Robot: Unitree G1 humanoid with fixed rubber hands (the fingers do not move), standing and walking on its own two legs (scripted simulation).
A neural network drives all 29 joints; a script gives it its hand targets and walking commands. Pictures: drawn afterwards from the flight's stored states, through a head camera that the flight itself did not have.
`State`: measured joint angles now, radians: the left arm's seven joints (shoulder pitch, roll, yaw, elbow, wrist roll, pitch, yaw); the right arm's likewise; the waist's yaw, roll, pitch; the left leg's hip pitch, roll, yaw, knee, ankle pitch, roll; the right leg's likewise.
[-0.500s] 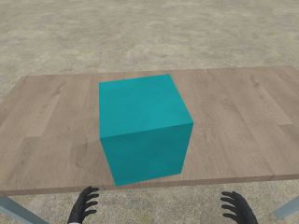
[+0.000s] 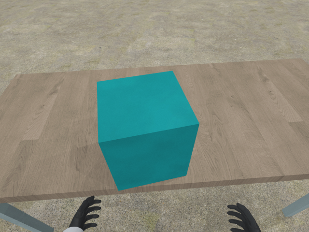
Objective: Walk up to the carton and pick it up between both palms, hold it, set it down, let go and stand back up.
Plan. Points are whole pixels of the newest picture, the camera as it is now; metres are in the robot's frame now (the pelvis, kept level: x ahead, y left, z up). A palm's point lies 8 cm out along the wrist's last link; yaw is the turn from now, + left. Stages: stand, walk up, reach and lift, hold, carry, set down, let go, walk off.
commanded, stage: let go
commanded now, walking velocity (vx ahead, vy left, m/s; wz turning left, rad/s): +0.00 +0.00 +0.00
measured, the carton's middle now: (144, 132) +0.38 +0.07 +0.04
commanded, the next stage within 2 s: stand in 0.30 s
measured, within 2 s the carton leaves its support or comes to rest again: neither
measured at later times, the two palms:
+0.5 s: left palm out of the picture +0.13 +0.25 -0.09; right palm out of the picture +0.13 -0.26 -0.10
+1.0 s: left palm out of the picture +0.05 +0.27 -0.11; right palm out of the picture +0.04 -0.24 -0.11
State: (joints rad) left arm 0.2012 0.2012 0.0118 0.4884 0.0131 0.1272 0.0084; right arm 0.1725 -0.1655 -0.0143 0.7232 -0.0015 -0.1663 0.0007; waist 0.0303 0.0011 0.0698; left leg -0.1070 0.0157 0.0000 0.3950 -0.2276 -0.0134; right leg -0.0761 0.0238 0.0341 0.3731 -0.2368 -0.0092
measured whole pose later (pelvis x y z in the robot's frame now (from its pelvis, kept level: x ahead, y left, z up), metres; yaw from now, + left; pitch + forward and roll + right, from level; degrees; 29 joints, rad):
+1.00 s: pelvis -0.04 +0.01 -0.01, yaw +1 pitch -4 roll -1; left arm 0.28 0.25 0.03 0.74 0.02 -0.02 0.00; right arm 0.36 -0.25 -0.03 0.72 -0.01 -0.03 -0.01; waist 0.00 0.01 0.03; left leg -0.22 -0.01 -0.01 0.52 -0.24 0.01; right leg -0.17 0.00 0.02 0.49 -0.25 0.01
